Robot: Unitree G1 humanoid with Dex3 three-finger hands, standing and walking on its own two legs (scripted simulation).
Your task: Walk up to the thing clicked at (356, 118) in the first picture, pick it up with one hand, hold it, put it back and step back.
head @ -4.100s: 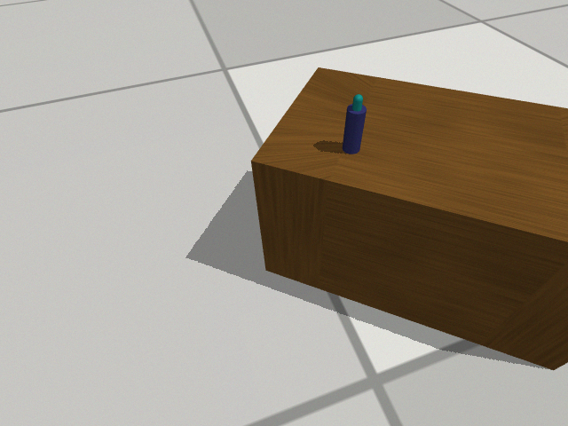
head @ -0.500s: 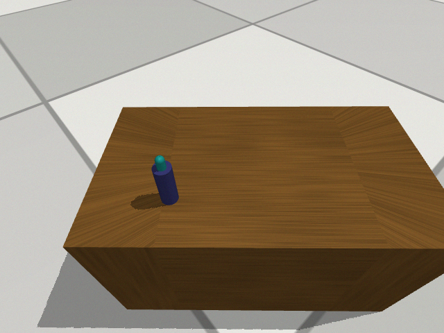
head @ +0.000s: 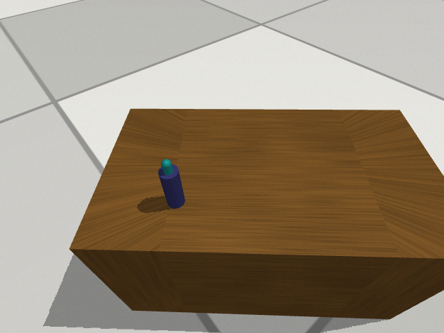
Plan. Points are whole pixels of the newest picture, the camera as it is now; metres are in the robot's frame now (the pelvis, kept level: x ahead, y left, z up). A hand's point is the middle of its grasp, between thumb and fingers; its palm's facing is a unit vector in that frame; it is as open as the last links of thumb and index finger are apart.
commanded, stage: walk up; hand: left
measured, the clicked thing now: (171, 182) +0.50 +0.18 -0.09
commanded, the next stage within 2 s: stand in 0.14 s
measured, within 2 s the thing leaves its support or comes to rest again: neither
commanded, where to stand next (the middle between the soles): +0.04 -0.02 m, yaw +0 degrees
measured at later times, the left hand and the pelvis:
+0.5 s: hand out of the picture +0.07 +0.25 -0.16, palm faces -0.03 -0.94 -0.33, open 7.4 cm; pelvis +0.00 +0.00 +0.00, yaw +0 degrees
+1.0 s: hand out of the picture +0.06 +0.25 -0.16, palm faces -0.04 -0.94 -0.33, open 7.4 cm; pelvis -0.01 +0.00 +0.00, yaw +0 degrees
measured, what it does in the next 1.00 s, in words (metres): stands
